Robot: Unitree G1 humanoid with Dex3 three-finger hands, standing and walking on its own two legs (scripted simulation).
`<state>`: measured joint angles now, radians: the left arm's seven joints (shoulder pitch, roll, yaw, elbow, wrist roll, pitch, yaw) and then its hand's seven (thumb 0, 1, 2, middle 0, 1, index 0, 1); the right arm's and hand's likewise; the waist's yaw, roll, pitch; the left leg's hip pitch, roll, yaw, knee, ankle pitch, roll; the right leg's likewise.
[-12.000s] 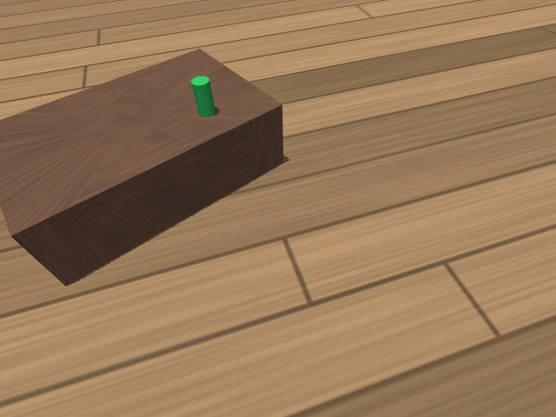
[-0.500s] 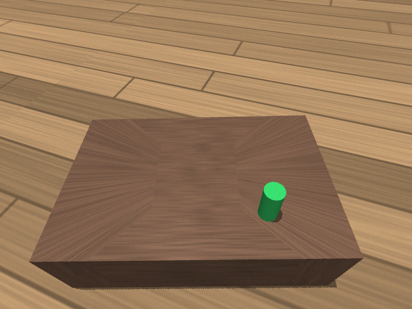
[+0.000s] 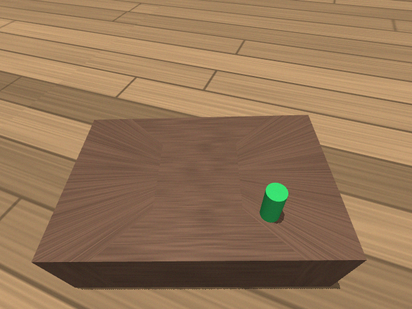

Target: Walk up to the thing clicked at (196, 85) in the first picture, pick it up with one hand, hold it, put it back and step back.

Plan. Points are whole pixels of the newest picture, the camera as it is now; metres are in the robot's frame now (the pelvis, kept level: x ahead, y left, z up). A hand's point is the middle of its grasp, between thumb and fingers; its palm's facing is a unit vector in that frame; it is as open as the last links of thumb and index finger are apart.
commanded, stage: stand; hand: right
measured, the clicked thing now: (273, 203) +0.52 -0.22 -0.34
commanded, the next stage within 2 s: go down in 0.16 s
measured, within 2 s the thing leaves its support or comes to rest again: neither
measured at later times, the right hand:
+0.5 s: hand out of the picture +0.15 -0.26 -0.15, palm faces +0.05 +0.94 -0.33, open 11.0 cm
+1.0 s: hand (349, 308) +0.15 -0.27 -0.15, palm faces +0.05 +0.94 -0.34, open 17.5 cm
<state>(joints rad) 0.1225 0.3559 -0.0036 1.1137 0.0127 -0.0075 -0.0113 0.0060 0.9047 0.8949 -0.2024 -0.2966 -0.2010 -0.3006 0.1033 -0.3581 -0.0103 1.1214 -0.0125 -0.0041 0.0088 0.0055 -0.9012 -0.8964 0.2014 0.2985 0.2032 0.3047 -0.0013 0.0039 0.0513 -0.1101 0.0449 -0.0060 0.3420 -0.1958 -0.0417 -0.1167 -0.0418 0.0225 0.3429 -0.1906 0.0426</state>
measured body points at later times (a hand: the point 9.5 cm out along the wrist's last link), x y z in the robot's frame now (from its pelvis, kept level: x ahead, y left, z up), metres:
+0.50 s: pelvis -0.01 +0.00 -0.01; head +0.03 +0.00 +0.43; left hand +0.09 +0.27 -0.13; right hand +0.15 -0.31 -0.13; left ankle -0.01 +0.15 -0.75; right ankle +0.00 -0.15 -0.75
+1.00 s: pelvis +0.00 -0.01 -0.04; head +0.05 -0.02 +0.41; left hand +0.16 +0.24 -0.13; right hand +0.15 -0.32 -0.13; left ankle -0.01 +0.15 -0.75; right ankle +0.00 -0.15 -0.75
